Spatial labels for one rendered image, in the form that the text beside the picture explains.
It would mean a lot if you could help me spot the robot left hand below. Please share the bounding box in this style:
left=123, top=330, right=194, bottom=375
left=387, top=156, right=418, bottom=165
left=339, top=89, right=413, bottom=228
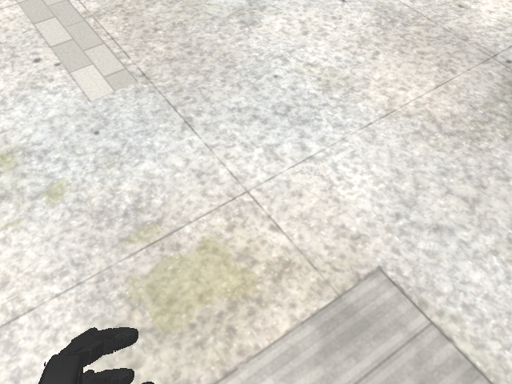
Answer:
left=38, top=327, right=154, bottom=384

